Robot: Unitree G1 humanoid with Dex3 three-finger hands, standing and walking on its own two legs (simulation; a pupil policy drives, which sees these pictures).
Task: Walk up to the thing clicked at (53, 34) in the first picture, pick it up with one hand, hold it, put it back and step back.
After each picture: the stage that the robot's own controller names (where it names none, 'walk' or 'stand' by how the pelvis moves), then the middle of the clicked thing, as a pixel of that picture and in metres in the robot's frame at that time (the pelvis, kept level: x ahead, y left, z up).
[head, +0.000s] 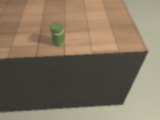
stand; (57, 34) +0.69 +0.16 -0.05
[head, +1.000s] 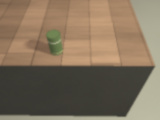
walk; (55, 43) +0.60 +0.19 -0.04
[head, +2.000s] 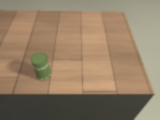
stand; (41, 67) +0.46 +0.20 -0.04
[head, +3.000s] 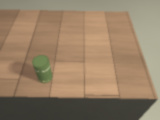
stand; (43, 69) +0.44 +0.19 -0.05
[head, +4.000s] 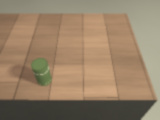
stand; (42, 72) +0.44 +0.20 -0.05
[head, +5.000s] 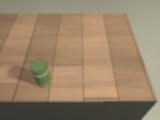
stand; (41, 73) +0.43 +0.20 -0.05
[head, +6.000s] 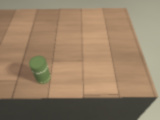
rise first; (40, 70) +0.43 +0.20 -0.05
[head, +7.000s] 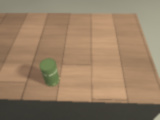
rise first; (50, 72) +0.43 +0.18 -0.05
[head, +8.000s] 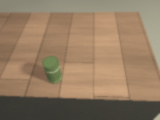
go down; (52, 70) +0.44 +0.18 -0.05
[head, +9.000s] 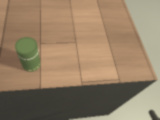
go down; (29, 55) +0.44 +0.17 +0.00
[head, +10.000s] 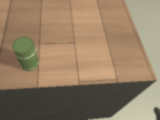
approach; (26, 55) +0.45 +0.18 +0.01
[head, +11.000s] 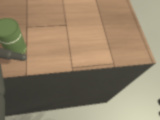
close; (11, 39) +0.47 +0.19 +0.04
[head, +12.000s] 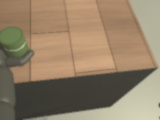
lift; (16, 47) +0.45 +0.18 +0.04
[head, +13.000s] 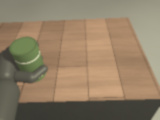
lift; (29, 60) +0.32 +0.16 +0.19
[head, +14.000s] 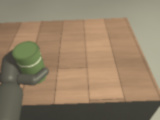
hold; (31, 63) +0.33 +0.16 +0.16
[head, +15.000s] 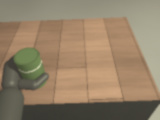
hold; (32, 69) +0.33 +0.17 +0.14
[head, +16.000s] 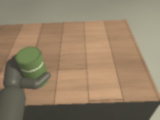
crouch; (33, 68) +0.33 +0.16 +0.15
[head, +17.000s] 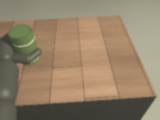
crouch; (25, 45) +0.41 +0.18 +0.16
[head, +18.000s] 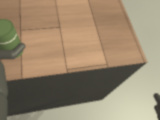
lower; (7, 40) +0.48 +0.18 +0.02
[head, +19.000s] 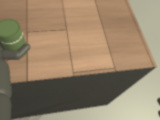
lower; (13, 40) +0.47 +0.18 +0.04
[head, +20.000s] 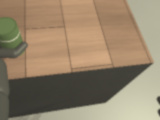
lower; (10, 38) +0.47 +0.19 +0.04
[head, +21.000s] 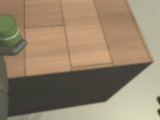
lower; (9, 36) +0.48 +0.19 +0.04
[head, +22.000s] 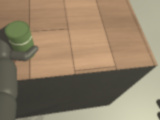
loosen; (22, 41) +0.46 +0.16 +0.04
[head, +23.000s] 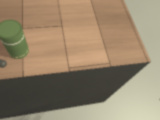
withdraw; (14, 40) +0.47 +0.17 +0.04
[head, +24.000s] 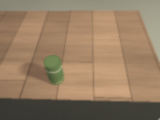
sink last; (54, 70) +0.43 +0.16 -0.01
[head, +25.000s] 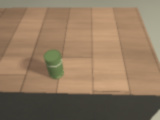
stand; (54, 64) +0.45 +0.16 -0.01
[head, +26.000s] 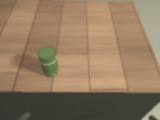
stand; (48, 62) +0.44 +0.16 +0.00
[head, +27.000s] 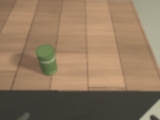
stand; (47, 60) +0.45 +0.16 +0.01
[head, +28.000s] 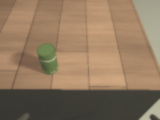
stand; (48, 59) +0.45 +0.16 +0.01
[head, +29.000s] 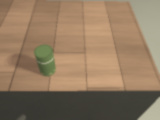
stand; (45, 61) +0.45 +0.16 +0.01
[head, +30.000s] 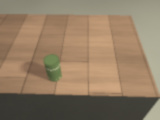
stand; (53, 68) +0.47 +0.16 -0.05
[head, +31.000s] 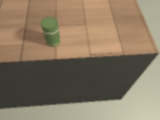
walk; (51, 32) +0.56 +0.15 -0.03
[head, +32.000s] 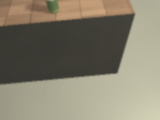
walk; (51, 1) +0.86 +0.22 -0.03
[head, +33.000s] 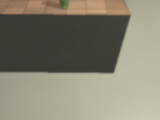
stand; out of the picture +1.07 +0.17 -0.04
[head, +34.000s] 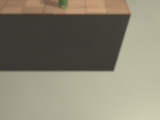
stand; out of the picture +1.05 +0.17 -0.06
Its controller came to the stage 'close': yes
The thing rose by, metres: 0.21
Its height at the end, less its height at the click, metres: +0.00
